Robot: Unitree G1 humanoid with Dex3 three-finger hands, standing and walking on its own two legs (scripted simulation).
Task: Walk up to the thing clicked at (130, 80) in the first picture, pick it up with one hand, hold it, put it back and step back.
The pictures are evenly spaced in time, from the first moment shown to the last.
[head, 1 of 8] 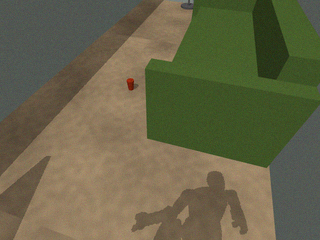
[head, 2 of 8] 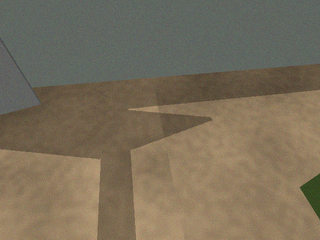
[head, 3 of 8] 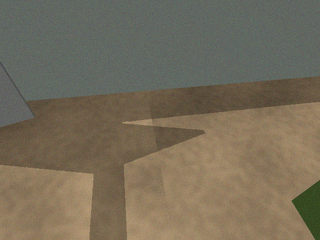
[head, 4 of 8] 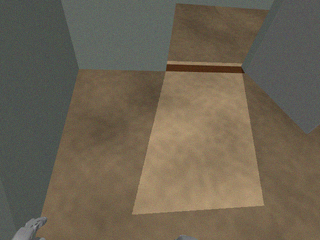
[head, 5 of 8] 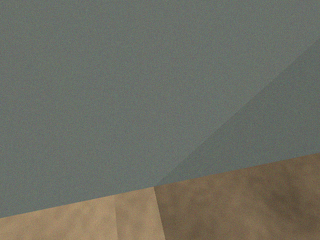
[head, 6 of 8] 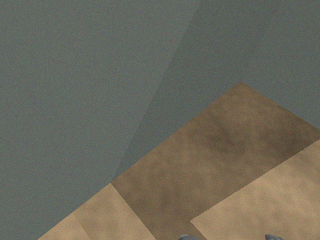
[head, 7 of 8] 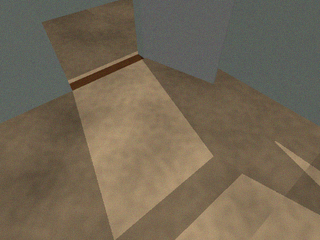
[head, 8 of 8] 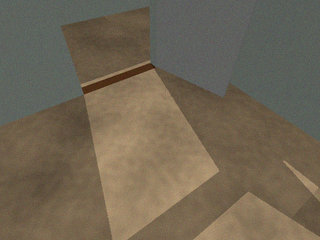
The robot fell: no
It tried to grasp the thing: no
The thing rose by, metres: 0.00
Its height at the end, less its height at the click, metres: +0.00
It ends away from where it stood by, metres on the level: 0.00
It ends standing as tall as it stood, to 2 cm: yes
